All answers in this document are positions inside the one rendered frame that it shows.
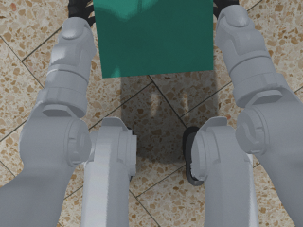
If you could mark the robot right forearm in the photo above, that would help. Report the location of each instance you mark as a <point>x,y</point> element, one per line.
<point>248,62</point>

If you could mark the right robot shin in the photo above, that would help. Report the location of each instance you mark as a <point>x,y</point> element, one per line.
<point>216,122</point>

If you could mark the right robot upper arm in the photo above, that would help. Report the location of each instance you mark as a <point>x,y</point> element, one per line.
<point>273,132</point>

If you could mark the right robot hand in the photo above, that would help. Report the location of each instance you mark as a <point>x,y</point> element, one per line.
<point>221,4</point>

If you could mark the left robot upper arm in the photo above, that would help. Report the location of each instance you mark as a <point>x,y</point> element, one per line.
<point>51,147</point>

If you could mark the robot left forearm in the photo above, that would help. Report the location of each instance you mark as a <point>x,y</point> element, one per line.
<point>68,73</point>

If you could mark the carton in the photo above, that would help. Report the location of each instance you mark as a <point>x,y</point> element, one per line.
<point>152,37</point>

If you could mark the robot right foot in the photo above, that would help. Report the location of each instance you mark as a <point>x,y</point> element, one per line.
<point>187,142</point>

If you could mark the left robot hand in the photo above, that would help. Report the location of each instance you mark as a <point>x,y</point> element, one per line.
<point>77,8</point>

